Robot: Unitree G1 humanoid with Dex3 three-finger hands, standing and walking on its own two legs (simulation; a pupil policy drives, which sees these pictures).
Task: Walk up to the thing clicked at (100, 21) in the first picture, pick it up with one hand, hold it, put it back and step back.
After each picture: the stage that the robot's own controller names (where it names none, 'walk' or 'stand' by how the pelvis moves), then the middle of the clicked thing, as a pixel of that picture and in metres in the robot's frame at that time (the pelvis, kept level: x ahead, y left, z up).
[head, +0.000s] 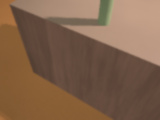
stand; (106, 1) +0.81 -0.11 +0.08
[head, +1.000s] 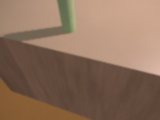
walk; (66, 6) +0.69 +0.11 +0.10
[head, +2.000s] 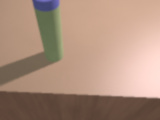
rise first; (50, 30) +0.46 +0.13 +0.12
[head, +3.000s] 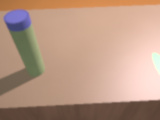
stand; (28, 47) +0.44 +0.21 +0.10
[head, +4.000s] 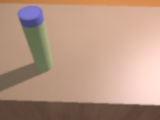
stand; (38, 43) +0.46 +0.17 +0.09
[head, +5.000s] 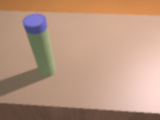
stand; (42, 49) +0.45 +0.17 +0.08
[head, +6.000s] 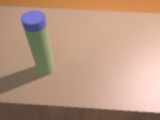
stand; (40, 47) +0.45 +0.17 +0.08
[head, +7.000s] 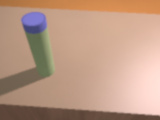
stand; (41, 49) +0.44 +0.17 +0.08
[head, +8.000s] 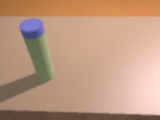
rise first; (40, 54) +0.43 +0.19 +0.09
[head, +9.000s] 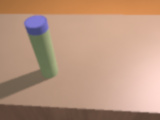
go down; (44, 50) +0.44 +0.18 +0.09
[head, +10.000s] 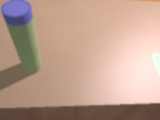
go down; (26, 42) +0.44 +0.17 +0.10
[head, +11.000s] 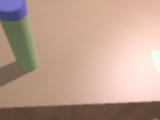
go down; (21, 39) +0.44 +0.18 +0.11
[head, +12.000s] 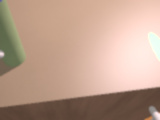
close in; (2, 30) +0.44 +0.19 +0.14
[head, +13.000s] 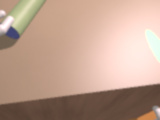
close; (28, 7) +0.62 +0.14 +0.06
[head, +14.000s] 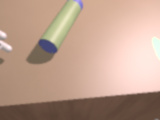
lift; (63, 22) +0.57 +0.05 +0.05
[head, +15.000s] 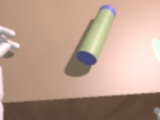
lift; (98, 32) +0.52 -0.08 +0.06
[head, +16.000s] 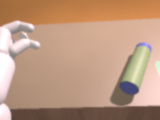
lift; (137, 66) +0.47 -0.20 +0.02
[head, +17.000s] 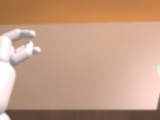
hold; out of the picture +0.40 -0.34 +0.01
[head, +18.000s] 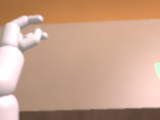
stand; out of the picture +0.33 -0.47 +0.01
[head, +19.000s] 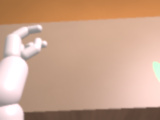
stand; out of the picture +0.25 -0.68 -0.67
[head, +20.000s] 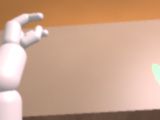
stand; out of the picture +0.15 -0.83 -0.73
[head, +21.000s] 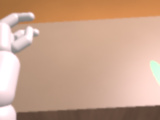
stand; out of the picture +0.06 -0.83 -0.73
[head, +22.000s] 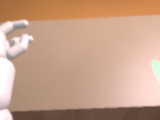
stand; out of the picture -0.05 -0.84 -0.73
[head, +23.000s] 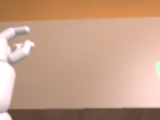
stand; out of the picture -0.14 -0.84 -0.73
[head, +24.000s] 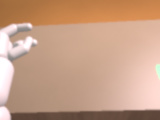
crouch; out of the picture -0.24 -0.85 -0.73
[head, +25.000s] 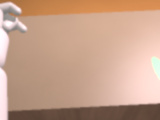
crouch; out of the picture -0.32 -0.86 -0.73
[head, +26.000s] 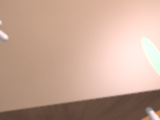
lower; out of the picture -0.40 -0.88 -0.71
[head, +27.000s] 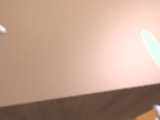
lower; out of the picture -0.48 -0.88 -0.68
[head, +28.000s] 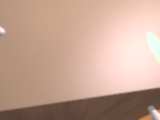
lower; out of the picture -0.57 -0.91 -0.68
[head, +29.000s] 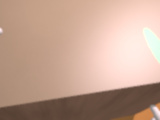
lower; out of the picture -0.65 -0.91 -0.68
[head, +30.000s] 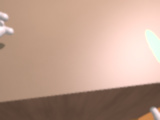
open; out of the picture -0.73 -0.91 -0.68
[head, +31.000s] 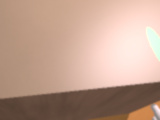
rise; out of the picture -0.83 -0.90 -0.68
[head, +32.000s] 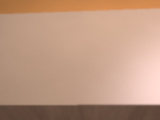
sink last; out of the picture -0.92 -0.89 -0.71
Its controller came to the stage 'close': yes
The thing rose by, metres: 0.00
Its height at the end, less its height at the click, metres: -0.83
